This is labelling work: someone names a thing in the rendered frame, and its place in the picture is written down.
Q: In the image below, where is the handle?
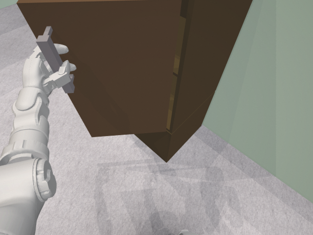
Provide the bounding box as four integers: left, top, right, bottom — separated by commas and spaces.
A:
36, 26, 75, 94

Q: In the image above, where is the robot left upper arm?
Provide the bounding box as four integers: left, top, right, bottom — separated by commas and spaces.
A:
0, 158, 57, 235

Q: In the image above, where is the left robot forearm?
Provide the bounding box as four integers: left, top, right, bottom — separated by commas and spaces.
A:
0, 87, 49, 166

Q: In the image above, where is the left robot hand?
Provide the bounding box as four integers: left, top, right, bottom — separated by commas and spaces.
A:
22, 44, 76, 97

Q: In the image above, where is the cupboard door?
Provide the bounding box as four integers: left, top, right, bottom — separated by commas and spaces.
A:
16, 0, 182, 137

